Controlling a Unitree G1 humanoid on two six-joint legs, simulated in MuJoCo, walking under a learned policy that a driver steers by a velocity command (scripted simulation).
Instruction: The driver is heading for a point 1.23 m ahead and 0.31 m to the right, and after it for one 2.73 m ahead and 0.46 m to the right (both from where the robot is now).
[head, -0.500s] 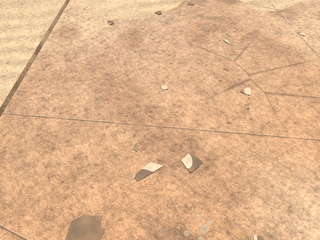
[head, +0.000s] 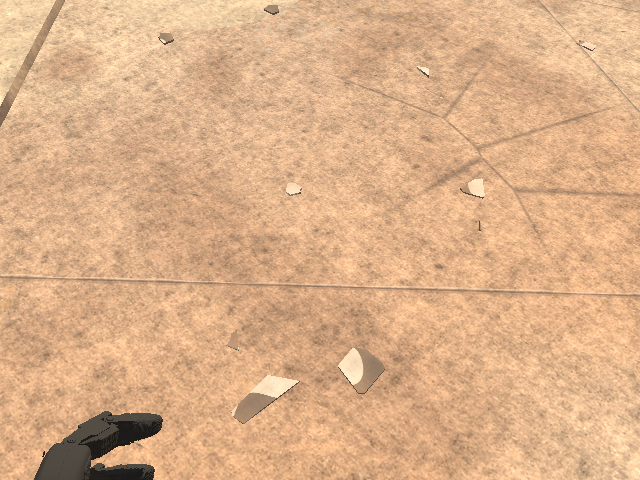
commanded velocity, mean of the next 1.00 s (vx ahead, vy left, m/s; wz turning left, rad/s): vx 0.49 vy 0.00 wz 0.01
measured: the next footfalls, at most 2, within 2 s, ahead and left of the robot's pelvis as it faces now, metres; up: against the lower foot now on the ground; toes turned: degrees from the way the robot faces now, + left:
left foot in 0.50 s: +0.46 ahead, +0.14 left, +0.00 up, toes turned +1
right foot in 1.04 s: +0.75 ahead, -0.11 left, +0.00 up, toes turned -2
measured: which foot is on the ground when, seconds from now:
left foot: down 0.00-0.00, up 0.02-0.48, down 0.50-1.00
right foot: down 0.00-0.52, up 0.54-1.00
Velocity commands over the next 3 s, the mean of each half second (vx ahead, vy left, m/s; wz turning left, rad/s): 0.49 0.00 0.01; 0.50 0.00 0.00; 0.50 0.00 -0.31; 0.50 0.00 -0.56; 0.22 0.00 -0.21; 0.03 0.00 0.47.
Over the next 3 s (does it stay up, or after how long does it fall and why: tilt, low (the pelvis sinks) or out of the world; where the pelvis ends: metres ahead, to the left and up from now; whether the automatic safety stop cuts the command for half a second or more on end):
stays up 1.27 -0.26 0.02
